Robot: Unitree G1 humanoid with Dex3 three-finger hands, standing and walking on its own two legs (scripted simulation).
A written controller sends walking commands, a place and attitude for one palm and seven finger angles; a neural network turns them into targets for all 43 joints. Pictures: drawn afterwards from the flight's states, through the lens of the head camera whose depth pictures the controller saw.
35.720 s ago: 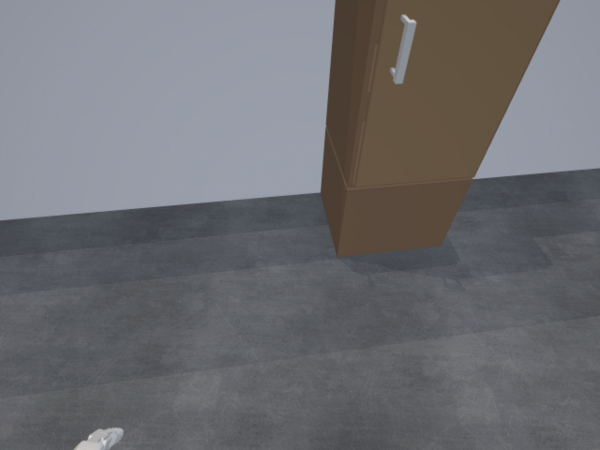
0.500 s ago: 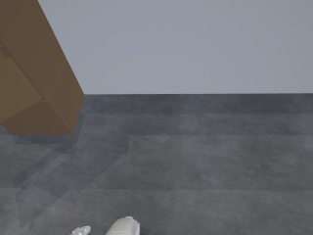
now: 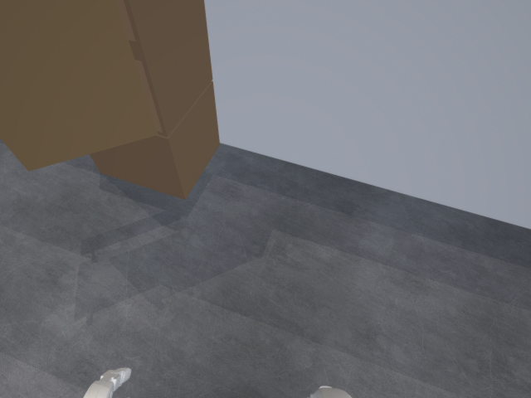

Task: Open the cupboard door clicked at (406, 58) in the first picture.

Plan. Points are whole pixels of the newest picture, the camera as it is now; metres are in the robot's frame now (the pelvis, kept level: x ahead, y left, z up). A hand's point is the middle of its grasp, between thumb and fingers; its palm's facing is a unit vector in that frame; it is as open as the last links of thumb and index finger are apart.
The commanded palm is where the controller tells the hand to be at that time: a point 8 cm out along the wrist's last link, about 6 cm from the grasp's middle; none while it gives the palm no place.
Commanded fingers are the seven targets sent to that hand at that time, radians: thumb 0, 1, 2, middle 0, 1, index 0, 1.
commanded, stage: turn to face it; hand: left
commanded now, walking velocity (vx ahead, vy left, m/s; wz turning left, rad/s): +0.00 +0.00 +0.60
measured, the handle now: out of the picture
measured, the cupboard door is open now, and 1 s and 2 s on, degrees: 46 46 46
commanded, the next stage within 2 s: take the last steps up to it in 0.62 s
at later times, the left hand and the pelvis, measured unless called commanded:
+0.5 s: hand out of the picture -0.01 +0.19 -0.19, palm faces +0.33 -0.92 -0.22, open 7.4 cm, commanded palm none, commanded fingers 0.00 0.90 0.90 -0.20 -0.30 -0.20 -0.30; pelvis +0.01 -0.01 -0.01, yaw +18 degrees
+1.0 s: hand out of the picture +0.01 +0.18 -0.16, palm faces +0.45 -0.86 -0.23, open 7.4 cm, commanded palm none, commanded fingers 0.00 0.90 0.90 -0.20 -0.30 -0.20 -0.30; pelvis +0.04 -0.01 +0.00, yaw +25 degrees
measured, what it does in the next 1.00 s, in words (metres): steps on the spot, turning left: right foot, then left foot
